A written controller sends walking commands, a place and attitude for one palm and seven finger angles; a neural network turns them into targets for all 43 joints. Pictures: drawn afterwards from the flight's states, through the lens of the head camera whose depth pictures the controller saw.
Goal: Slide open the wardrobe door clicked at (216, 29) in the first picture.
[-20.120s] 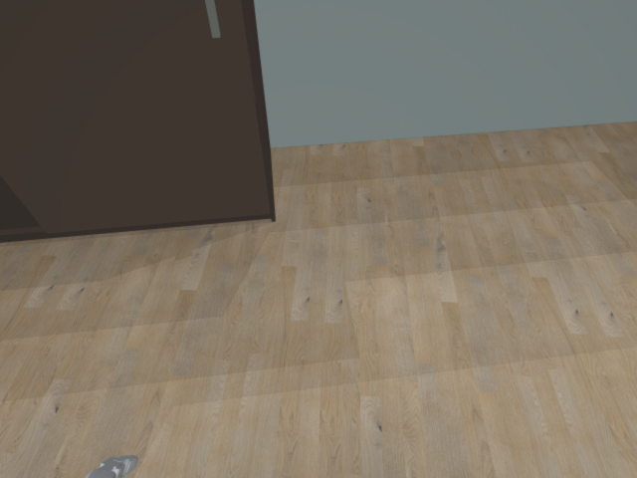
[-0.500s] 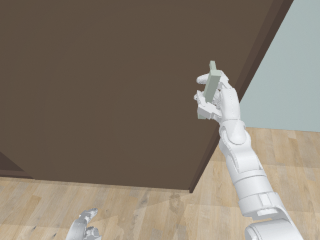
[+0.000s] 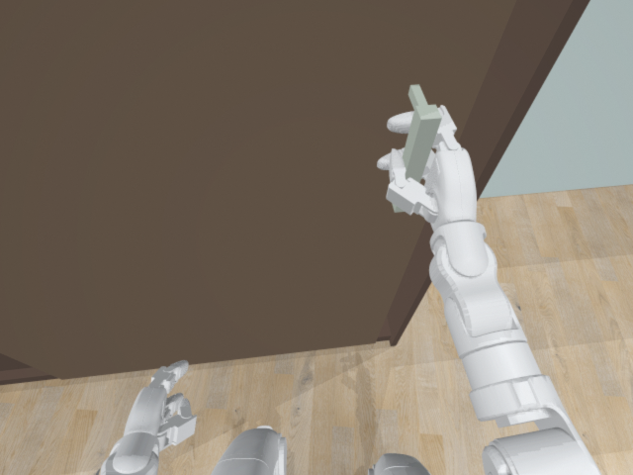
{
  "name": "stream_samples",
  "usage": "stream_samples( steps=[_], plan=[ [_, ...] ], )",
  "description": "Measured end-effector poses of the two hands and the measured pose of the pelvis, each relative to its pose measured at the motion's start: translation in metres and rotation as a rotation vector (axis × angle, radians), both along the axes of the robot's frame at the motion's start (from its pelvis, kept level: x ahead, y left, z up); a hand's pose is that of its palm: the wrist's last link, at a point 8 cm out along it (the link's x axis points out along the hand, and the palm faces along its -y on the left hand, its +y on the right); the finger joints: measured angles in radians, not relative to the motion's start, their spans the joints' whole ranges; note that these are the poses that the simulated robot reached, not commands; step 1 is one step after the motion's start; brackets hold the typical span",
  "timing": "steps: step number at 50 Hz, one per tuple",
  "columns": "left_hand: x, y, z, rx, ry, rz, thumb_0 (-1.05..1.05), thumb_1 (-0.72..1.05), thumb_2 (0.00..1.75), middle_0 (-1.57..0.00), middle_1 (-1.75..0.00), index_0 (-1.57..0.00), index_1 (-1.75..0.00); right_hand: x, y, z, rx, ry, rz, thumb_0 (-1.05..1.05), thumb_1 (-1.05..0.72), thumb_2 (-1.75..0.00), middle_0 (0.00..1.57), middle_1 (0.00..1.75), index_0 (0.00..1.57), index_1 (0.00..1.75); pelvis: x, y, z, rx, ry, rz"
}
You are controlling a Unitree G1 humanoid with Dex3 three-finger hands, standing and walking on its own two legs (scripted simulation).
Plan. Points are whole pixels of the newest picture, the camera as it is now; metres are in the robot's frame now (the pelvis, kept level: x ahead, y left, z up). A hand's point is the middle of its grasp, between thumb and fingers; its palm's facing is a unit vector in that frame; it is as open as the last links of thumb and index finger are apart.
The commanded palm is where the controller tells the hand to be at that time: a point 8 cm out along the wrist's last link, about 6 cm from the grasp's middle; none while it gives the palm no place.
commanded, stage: step sideways, sliding the door along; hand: right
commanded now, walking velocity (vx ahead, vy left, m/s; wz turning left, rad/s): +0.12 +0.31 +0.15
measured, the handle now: (408, 153) +0.45 -0.12 +0.14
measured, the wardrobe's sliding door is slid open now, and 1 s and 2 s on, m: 0.05 0.38 0.60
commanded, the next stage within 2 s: stop walking and hold the door there in 1.88 s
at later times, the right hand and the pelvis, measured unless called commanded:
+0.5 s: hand (283, 191) +0.39 +0.03 +0.14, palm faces +0.13 +0.99 -0.03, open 5.9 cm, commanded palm +0.36 +0.05 +0.14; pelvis +0.05 +0.17 +0.01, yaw -2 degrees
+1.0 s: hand (99, 211) +0.37 +0.22 +0.14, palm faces -0.07 +1.00 +0.03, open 5.8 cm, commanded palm +0.35 +0.23 +0.13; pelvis +0.04 +0.30 +0.02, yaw +2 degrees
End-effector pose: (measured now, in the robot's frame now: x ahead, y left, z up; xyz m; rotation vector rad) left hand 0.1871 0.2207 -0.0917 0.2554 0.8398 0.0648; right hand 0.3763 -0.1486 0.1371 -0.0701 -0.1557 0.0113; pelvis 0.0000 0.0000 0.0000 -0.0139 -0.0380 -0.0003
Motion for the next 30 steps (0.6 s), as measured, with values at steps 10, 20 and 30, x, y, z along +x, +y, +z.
stream_samples(
  steps=[10, 20, 30],
  plan=[
    [0.058, 0.034, 0.000, -0.119, -0.065, -0.130, 0.01, 0.90, 0.90, -0.20, -0.30, -0.21, -0.30, -0.002, 0.043, -0.002, -0.010, -0.046, -0.094, -0.01, -0.76, -0.86, 0.43, 1.41, 0.22, 1.40, 0.029, 0.086, -0.001, 0.056, -0.001, -0.007],
    [0.074, 0.116, -0.006, -0.043, -0.048, -0.064, 0.01, 0.90, 0.90, -0.20, -0.30, -0.21, -0.30, -0.008, 0.096, -0.004, 0.013, -0.085, -0.134, 0.00, -0.76, -0.84, 0.45, 1.41, 0.24, 1.40, 0.038, 0.134, -0.002, 0.037, 0.017, -0.039],
    [0.077, 0.176, 0.005, -0.099, -0.050, -0.130, 0.02, 0.90, 0.90, -0.20, -0.30, -0.21, -0.30, -0.014, 0.164, -0.002, 0.023, -0.059, -0.164, 0.01, -0.75, -0.84, 0.45, 1.41, 0.27, 1.40, 0.059, 0.210, 0.005, 0.057, 0.002, -0.023]
  ],
)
